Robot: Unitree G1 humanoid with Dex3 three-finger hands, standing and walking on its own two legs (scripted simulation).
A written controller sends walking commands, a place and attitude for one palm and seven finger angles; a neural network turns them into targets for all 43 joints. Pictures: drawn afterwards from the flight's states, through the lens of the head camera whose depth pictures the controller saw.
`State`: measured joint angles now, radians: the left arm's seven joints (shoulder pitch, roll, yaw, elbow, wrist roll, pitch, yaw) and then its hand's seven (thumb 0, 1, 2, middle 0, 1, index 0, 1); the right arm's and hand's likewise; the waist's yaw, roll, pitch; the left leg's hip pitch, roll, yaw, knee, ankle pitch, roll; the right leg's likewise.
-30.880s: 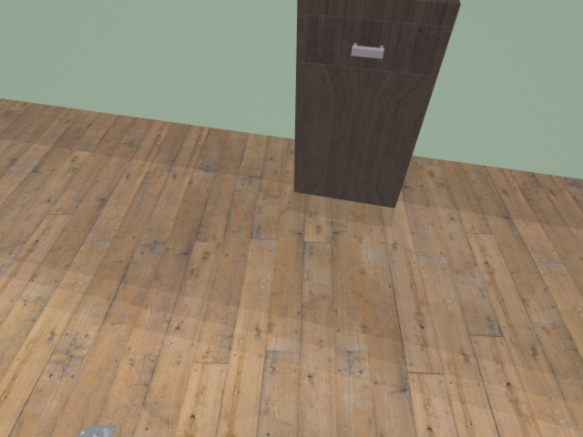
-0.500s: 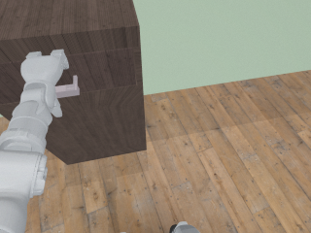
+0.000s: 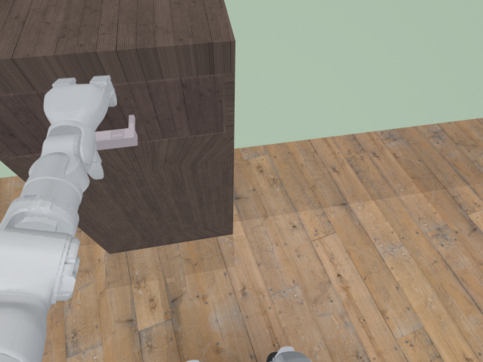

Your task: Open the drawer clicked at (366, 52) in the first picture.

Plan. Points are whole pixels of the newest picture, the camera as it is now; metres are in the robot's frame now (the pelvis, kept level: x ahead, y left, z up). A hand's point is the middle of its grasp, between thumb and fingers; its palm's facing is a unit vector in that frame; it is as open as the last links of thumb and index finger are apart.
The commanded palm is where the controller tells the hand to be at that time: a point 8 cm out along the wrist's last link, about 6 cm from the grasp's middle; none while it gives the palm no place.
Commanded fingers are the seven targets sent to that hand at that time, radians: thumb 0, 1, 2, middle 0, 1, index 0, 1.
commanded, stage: re-aim the fingers above the handle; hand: left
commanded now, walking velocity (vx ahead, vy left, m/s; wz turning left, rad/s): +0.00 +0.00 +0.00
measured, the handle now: (108, 131) +0.54 +0.24 +0.01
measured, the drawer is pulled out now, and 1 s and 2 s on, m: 0.00 0.00 0.00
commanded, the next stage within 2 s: lower the fingers behind the handle in 0.88 s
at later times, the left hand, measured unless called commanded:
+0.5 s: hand (93, 127) +0.50 +0.23 +0.07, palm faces -0.04 +0.03 -1.00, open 13.6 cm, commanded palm +0.49 +0.22 +0.13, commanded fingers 0.00 -0.50 0.30 -0.30 -1.20 -0.30 -1.20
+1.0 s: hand (93, 126) +0.50 +0.23 +0.07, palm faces -0.04 +0.03 -1.00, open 13.5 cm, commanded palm +0.50 +0.22 +0.12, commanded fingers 0.00 -0.50 0.30 -0.30 -1.20 -0.30 -1.20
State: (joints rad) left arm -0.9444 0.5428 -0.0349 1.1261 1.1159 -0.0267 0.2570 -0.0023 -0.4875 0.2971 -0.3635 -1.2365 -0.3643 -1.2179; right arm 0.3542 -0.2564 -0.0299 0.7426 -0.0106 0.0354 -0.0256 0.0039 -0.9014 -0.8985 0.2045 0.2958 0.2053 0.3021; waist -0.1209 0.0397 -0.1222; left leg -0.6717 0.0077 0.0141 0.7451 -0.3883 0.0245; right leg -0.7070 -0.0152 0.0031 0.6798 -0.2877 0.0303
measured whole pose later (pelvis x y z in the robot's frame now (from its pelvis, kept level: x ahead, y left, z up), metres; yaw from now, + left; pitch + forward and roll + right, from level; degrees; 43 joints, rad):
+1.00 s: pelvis -0.01 -0.01 +0.00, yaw +1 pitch +18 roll -1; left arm -1.00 0.56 -0.06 1.17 1.11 -0.01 0.25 0.00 -0.49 0.30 -0.35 -1.22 -0.38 -1.22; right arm 0.36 -0.26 -0.03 0.75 -0.01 0.02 -0.03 0.00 -0.90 -0.90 0.20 0.30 0.20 0.30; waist -0.13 0.04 -0.11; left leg -0.69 0.01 -0.01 0.74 -0.37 0.01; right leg -0.72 -0.01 -0.02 0.68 -0.28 0.02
